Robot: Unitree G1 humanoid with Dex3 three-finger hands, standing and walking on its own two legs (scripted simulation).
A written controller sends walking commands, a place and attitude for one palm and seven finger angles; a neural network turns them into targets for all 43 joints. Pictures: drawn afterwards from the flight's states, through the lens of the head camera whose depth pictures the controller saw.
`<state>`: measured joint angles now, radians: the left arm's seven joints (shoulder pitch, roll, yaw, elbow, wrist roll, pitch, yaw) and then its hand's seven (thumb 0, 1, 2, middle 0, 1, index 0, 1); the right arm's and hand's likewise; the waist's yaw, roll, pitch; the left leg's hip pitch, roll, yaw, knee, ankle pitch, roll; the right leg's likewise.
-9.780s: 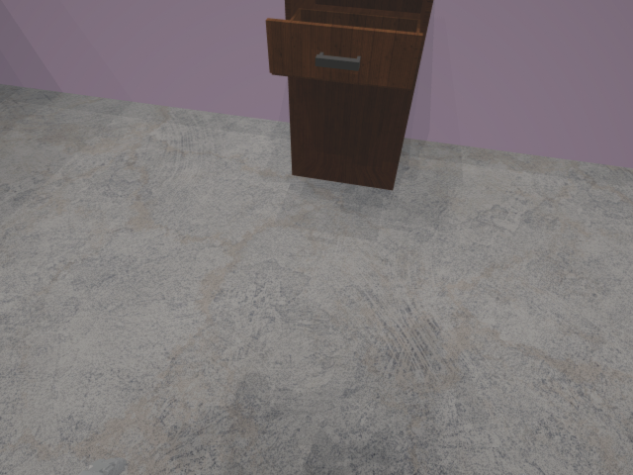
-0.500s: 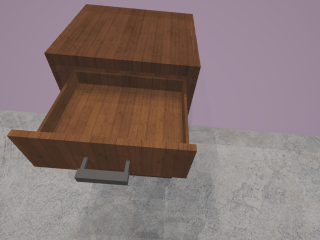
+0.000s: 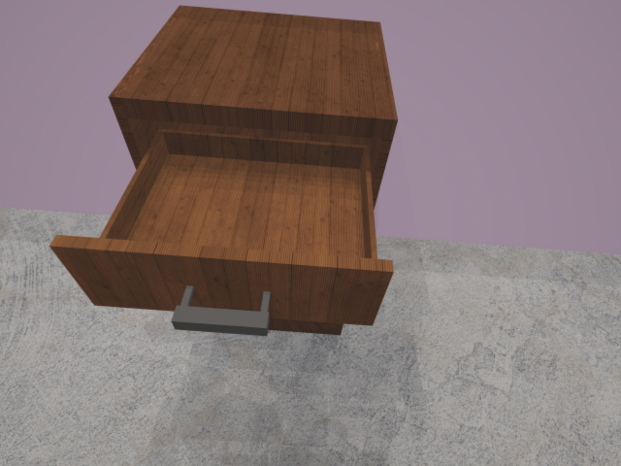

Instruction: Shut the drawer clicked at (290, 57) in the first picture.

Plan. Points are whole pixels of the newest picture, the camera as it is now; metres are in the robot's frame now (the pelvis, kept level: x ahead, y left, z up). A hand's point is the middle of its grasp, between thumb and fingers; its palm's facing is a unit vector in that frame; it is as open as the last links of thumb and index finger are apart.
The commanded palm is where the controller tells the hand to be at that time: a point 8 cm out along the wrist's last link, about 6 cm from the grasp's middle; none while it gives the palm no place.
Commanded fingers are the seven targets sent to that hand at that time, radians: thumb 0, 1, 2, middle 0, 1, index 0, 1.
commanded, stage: come to a stop and stand still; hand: left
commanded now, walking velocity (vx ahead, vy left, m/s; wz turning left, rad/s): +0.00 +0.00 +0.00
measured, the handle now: (224, 307) +0.33 +0.15 -0.02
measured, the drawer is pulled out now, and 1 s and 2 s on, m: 0.30 0.30 0.30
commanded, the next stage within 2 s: look again from close up in 0.16 s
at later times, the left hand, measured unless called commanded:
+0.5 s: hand out of the picture -0.02 +0.15 -0.18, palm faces +0.00 -0.99 -0.16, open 7.4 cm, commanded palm none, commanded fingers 0.00 0.90 0.90 -0.20 -0.30 -0.20 -0.30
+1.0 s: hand out of the picture -0.02 +0.14 -0.18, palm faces -0.01 -0.99 -0.16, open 7.4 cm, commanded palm none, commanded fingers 0.00 0.90 0.90 -0.20 -0.30 -0.20 -0.30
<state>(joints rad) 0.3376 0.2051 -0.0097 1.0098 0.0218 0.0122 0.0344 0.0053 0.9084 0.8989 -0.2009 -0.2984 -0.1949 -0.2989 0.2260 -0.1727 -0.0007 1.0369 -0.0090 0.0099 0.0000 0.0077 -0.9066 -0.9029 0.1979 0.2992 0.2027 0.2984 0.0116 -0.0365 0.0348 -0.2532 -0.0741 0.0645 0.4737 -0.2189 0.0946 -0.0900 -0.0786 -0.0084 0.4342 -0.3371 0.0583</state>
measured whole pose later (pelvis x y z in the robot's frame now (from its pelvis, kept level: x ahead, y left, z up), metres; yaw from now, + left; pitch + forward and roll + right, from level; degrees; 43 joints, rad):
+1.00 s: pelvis -0.01 -0.03 +0.00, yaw -1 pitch -1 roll +0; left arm 0.33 0.16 -0.02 1.07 0.02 0.00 0.03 0.00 0.91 0.90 -0.20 -0.30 -0.19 -0.30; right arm 0.27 -0.14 -0.01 1.12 -0.01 0.00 -0.01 0.01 -0.92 -0.90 0.20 0.30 0.20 0.30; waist 0.00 -0.04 0.03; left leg -0.24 -0.04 0.06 0.45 -0.20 0.06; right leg -0.10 -0.04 0.00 0.45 -0.34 0.02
